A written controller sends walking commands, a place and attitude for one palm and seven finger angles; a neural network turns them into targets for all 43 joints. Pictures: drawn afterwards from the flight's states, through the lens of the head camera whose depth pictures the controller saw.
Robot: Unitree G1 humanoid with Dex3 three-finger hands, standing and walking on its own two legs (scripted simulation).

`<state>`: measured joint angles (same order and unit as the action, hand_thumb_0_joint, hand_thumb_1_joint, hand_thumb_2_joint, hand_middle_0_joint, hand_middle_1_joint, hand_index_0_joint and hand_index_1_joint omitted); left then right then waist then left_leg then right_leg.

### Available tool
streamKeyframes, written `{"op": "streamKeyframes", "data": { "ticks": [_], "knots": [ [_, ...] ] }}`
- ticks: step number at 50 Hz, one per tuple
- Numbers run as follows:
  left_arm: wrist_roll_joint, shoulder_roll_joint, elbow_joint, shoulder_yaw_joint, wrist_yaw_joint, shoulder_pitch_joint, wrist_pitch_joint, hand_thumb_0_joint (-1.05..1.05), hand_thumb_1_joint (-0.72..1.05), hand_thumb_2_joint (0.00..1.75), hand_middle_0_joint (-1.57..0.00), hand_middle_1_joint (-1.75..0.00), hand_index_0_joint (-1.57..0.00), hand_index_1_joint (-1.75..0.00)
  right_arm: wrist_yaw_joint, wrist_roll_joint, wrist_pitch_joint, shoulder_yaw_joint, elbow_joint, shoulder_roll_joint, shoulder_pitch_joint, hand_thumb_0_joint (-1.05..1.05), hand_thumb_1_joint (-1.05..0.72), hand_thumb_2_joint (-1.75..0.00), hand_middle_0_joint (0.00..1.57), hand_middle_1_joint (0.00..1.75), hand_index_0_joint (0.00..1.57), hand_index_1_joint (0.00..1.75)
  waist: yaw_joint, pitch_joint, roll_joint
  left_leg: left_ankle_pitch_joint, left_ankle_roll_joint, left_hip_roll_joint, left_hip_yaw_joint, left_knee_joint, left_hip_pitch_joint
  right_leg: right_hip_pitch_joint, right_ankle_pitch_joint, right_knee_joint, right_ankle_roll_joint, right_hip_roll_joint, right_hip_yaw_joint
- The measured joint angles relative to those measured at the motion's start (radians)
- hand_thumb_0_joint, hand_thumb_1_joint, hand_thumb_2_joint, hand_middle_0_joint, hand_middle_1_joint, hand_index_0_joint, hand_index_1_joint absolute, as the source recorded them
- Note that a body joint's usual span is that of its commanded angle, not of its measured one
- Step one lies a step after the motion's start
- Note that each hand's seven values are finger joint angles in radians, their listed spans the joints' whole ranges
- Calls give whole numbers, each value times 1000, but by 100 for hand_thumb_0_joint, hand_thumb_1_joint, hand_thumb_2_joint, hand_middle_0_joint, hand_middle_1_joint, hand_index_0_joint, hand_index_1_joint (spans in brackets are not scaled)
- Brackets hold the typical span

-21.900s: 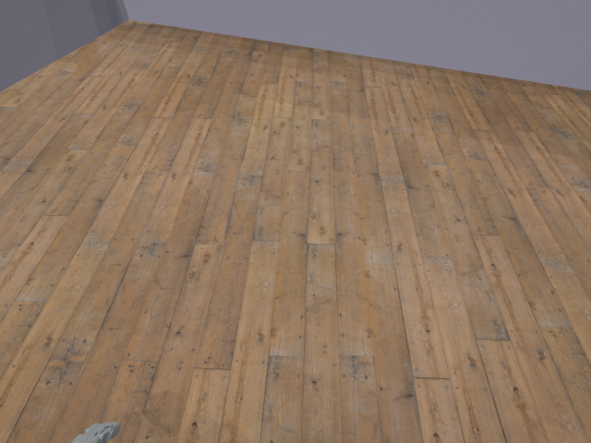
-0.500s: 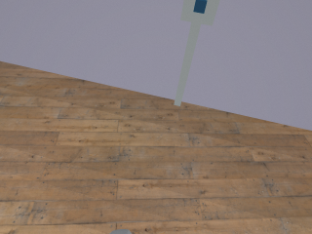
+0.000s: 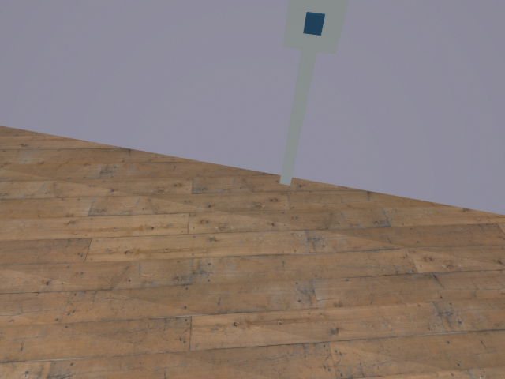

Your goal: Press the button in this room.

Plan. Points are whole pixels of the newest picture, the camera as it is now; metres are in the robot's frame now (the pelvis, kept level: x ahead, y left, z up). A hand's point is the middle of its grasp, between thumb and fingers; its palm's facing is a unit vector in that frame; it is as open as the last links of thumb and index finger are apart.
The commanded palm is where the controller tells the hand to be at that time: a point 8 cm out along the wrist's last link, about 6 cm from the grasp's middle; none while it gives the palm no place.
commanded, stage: stand and wait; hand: left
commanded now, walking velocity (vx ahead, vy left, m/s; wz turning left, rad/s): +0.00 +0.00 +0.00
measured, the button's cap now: (314, 23) +1.15 -0.12 +0.08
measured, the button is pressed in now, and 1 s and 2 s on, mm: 0 0 0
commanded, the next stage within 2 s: look at it before walking up in 0.70 s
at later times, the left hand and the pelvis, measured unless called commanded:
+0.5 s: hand out of the picture +0.06 +0.15 -0.16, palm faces +0.01 -0.98 -0.21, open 7.3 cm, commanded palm none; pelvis +0.05 -0.02 +0.01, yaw -1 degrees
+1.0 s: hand out of the picture +0.01 +0.12 -0.16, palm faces +0.04 -0.99 -0.15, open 7.4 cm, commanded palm none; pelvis +0.05 -0.03 +0.01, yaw +0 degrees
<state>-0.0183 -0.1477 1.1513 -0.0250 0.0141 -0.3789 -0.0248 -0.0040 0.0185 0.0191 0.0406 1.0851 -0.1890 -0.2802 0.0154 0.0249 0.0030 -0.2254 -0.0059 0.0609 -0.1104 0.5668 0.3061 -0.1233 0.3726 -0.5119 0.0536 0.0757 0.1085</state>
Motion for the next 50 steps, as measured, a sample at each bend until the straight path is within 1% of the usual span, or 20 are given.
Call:
{"op": "streamKeyframes", "data": {
  "ticks": [2, 3, 5, 6, 7, 9, 10, 12, 15, 18, 26, 41, 50],
  "knots": [
    [4, -4, 14, 5, 2, 10, 13, 1, 91, 89, -19, -29, -20, -30, -9, 0, 8, -7, 15, 16, 6, 0, -92, -90, 20, 30, 19, 30, 4, 15, 25, -39, 24, -14, -19, 29, -6, -19, 42, -66, -7, 18, -17],
    [5, -4, 19, 8, 4, 18, 21, 1, 91, 89, -19, -29, -20, -30, -14, 0, 10, -12, 22, 25, 8, 0, -92, -90, 20, 30, 19, 30, 5, 18, 31, -58, 32, -16, -30, 26, -14, -39, 74, -109, -12, 18, -24],
    [7, -1, 24, 14, 6, 43, 31, 1, 91, 89, -19, -29, -20, -30, -23, 1, 12, -20, 33, 42, 13, 0, -92, -90, 20, 30, 19, 30, 0, 25, 31, -66, 38, -20, -41, -1, -34, -79, 112, -180, -21, 9, -27],
    [9, 1, 23, 17, 6, 58, 31, 1, 91, 89, -19, -29, -20, -30, -26, 0, 12, -24, 39, 51, 15, 0, -92, -90, 20, 30, 20, 30, -4, 29, 27, -58, 36, -22, -42, -18, -44, -89, 110, -181, -23, 5, -24],
    [10, 3, 20, 19, 7, 74, 27, 1, 91, 89, -19, -29, -20, -30, -29, -1, 11, -27, 46, 58, 16, 0, -92, -90, 20, 30, 20, 30, -8, 33, 23, -52, 34, -25, -41, -31, -52, -90, 84, -149, -24, 1, -20],
    [11, 5, 9, 24, 9, 98, 13, 1, 91, 89, -19, -29, -20, -30, -34, -5, 4, -31, 64, 69, 13, 1, -92, -90, 20, 30, 20, 30, -12, 35, 22, -51, 29, -36, -41, -38, -64, -69, -46, -34, -28, 0, -19],
    [11, 11, 9, 27, 12, 109, 7, 1, 91, 89, -19, -29, -20, -30, -33, -8, 1, -31, 75, 70, 11, 1, -92, -90, 20, 30, 20, 30, -15, 35, 10, -55, 25, -34, -34, -39, -72, -54, -59, -21, -32, -4, -12],
    [6, 19, 10, 34, 21, 121, 4, 1, 92, 89, -19, -29, -20, -30, -29, -11, -6, -31, 91, 74, 4, 1, -93, -90, 20, 30, 20, 30, -19, 18, -9, -55, 17, -27, -27, -63, -95, -27, -44, 7, -39, -14, -4],
    [9, 6, 9, 33, 26, 122, 3, 3, 94, 89, -19, -29, -20, -30, -31, -7, -8, -36, 104, 83, -6, 2, -93, -90, 20, 30, 20, 30, -27, -2, -13, -43, 7, -22, -27, -104, -122, -1, -40, 46, -46, -24, -2],
    [13, -2, -1, 31, 28, 124, 0, 3, 94, 89, -19, -29, -20, -30, -31, -9, -2, -38, 106, 86, -13, 2, -93, -90, 20, 30, 20, 30, -29, -6, -13, -37, 0, -18, -24, -126, -136, 16, -47, 73, -52, -31, 2],
    [14, 1, -13, 30, 31, 109, 4, 2, 94, 89, -19, -29, -20, -30, -34, -9, -5, -38, 103, 76, -9, 1, -92, -90, 20, 30, 20, 30, -22, -1, -8, -34, -13, -7, -16, -148, -159, 46, -50, 105, -63, -45, 10],
    [12, 49, 2, 42, 25, 57, 7, 1, 91, 89, -19, -29, -20, -30, -41, -11, -13, -33, 85, 46, 26, 1, -92, -90, 20, 30, 20, 30, -6, 15, 0, -26, -26, 6, -5, -157, -174, 72, -61, 130, -76, -62, 21],
    [11, 45, 0, 40, 26, 49, 4, 1, 91, 89, -20, -29, -20, -30, -40, -11, -14, -34, 83, 49, 22, 1, -93, -90, 20, 30, 20, 30, -5, 19, 0, -18, -27, 9, 0, -160, -172, 74, -71, 139, -79, -66, 26]
  ]
}}
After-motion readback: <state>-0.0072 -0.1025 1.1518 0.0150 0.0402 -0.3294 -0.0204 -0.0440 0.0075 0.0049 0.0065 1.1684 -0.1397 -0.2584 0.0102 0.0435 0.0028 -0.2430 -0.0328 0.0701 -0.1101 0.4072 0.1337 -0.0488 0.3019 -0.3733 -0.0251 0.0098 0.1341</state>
